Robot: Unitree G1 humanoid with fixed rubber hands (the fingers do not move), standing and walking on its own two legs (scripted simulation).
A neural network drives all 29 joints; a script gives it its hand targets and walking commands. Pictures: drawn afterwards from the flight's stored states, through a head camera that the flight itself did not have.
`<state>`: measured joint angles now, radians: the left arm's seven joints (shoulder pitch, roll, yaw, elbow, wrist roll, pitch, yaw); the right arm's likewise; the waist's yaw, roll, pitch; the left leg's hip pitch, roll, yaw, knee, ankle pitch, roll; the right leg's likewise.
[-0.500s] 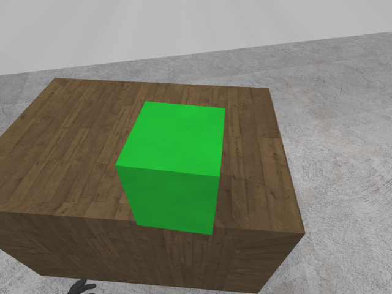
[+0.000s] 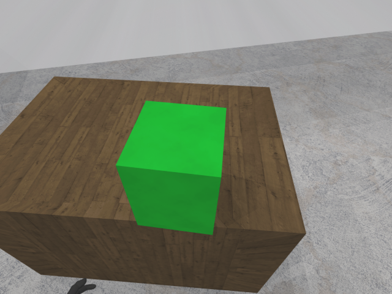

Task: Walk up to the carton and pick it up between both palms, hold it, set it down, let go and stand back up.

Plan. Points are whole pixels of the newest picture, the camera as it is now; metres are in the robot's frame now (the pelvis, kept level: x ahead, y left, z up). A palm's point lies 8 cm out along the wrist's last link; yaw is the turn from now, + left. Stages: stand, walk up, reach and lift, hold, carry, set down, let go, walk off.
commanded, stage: stand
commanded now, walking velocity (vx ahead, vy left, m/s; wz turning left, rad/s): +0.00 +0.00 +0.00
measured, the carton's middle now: (179, 169) +0.42 +0.00 +0.00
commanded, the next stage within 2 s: none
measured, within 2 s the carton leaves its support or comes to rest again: neither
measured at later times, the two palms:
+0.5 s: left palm out of the picture +0.14 +0.25 -0.10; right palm out of the picture +0.03 -0.29 -0.12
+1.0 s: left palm out of the picture +0.14 +0.25 -0.10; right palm out of the picture +0.03 -0.29 -0.12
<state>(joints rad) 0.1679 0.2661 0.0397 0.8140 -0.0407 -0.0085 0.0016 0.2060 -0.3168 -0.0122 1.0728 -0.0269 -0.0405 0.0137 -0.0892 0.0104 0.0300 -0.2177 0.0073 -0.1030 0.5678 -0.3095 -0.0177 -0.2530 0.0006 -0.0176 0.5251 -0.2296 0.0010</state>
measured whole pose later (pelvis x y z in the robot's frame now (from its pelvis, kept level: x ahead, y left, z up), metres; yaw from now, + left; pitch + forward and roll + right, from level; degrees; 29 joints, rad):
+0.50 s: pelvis +0.00 +0.00 +0.00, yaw +0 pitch -2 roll -1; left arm 0.17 0.27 0.04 0.82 -0.04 -0.01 0.00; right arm 0.18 -0.32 -0.01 1.08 -0.03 -0.04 0.01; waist -0.09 0.01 0.04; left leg -0.22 0.01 -0.10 0.57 -0.31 -0.02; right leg -0.25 0.00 -0.02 0.52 -0.23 0.00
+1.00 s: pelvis +0.00 +0.00 +0.00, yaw +0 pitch -2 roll -1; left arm 0.17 0.27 0.04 0.82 -0.04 -0.01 0.00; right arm 0.18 -0.32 -0.01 1.08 -0.03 -0.04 0.01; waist -0.09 0.01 0.04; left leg -0.22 0.01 -0.10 0.57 -0.31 -0.02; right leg -0.25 0.00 -0.02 0.52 -0.23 0.00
